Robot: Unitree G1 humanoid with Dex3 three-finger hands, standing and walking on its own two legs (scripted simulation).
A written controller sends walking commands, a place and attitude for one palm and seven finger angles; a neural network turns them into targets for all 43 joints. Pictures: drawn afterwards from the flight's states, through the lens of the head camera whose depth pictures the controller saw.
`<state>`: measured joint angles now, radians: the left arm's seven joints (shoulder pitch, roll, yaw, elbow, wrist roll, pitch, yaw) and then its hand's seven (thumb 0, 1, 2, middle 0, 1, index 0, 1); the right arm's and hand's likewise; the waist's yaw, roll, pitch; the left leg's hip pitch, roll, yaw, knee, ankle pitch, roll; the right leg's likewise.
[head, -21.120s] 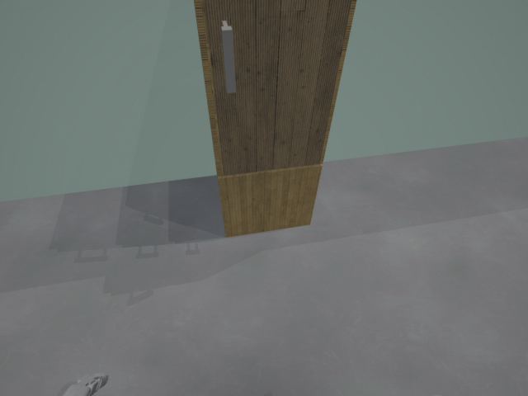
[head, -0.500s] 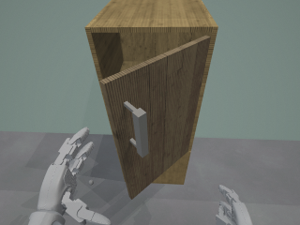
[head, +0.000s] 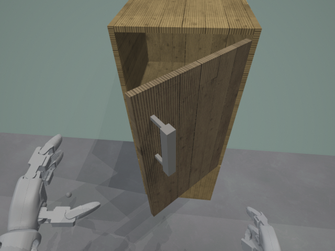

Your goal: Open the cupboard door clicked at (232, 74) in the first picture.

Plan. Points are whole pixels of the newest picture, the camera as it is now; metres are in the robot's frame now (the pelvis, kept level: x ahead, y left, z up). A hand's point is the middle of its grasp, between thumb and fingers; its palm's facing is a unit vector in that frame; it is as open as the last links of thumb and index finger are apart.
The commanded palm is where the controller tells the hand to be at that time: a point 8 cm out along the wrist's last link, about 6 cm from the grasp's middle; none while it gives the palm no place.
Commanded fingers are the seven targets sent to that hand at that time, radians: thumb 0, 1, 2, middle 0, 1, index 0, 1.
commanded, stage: draw the hand back to the body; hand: left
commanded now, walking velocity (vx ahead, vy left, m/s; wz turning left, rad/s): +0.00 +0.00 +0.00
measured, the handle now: (162, 146) +0.33 +0.05 +0.10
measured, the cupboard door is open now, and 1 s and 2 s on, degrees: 44 44 44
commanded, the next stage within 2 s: step back with the hand held close in 0.76 s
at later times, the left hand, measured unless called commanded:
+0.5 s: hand (25, 168) +0.21 +0.29 +0.16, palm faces +0.43 -0.81 -0.39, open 8.0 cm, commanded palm +0.15 +0.33 +0.18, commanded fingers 0.00 0.90 0.90 -0.20 -0.30 -0.20 -0.30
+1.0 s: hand (24, 173) +0.20 +0.28 +0.17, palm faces +0.42 -0.80 -0.42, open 7.4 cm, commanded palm +0.14 +0.32 +0.18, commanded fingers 0.00 0.90 0.90 -0.20 -0.30 -0.20 -0.30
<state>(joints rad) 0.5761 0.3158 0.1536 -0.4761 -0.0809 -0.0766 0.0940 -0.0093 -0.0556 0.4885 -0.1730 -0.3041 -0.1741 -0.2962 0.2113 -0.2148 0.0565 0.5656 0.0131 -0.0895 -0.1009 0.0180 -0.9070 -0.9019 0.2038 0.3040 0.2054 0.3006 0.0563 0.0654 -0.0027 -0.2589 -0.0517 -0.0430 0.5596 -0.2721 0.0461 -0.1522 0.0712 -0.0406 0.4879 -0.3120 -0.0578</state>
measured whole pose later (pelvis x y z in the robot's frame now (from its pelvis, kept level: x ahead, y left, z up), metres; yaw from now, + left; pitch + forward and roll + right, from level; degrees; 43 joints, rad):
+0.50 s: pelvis +0.01 +0.03 +0.01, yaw -1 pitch -2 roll -1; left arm 0.46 0.36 0.35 -0.40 -0.08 -0.07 0.11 0.01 0.78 0.85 -0.20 -0.30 -0.21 -0.30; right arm 0.18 -0.23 0.03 0.60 0.01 -0.05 -0.06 0.02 -0.91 -0.90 0.20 0.30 0.21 0.30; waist 0.06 0.04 0.01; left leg -0.16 -0.08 -0.01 0.43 -0.23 0.08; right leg -0.06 0.03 -0.01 0.37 -0.27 -0.02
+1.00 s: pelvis +0.00 +0.02 +0.01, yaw -1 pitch -2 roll -2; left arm 0.48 0.37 0.38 -0.39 -0.07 -0.12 0.11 0.01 0.89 0.90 -0.21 -0.30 -0.21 -0.30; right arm 0.18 -0.23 0.03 0.61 0.02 -0.04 -0.06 0.02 -0.91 -0.90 0.21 0.30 0.21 0.30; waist 0.04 0.06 0.01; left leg -0.20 -0.06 -0.03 0.44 -0.21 0.07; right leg -0.09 0.06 -0.02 0.35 -0.23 -0.03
